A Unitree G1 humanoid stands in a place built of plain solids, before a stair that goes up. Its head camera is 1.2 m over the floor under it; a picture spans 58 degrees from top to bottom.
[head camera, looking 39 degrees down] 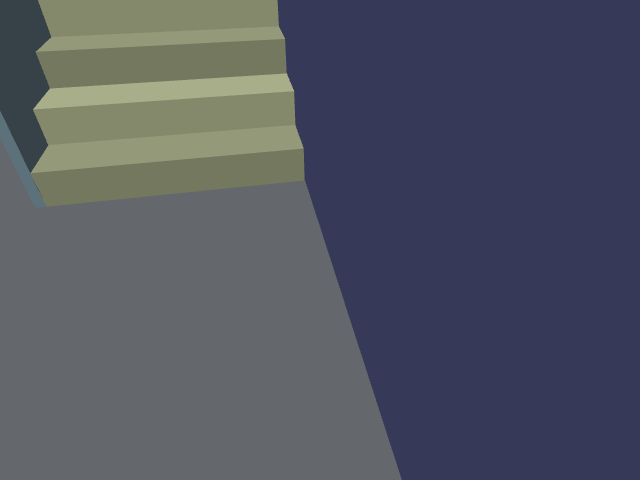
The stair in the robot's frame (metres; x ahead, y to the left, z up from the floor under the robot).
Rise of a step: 0.19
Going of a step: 0.29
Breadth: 1.28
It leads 11 degrees to the left of straight ahead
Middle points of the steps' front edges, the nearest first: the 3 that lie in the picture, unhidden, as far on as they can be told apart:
1.86 0.71 0.19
2.14 0.76 0.37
2.43 0.82 0.56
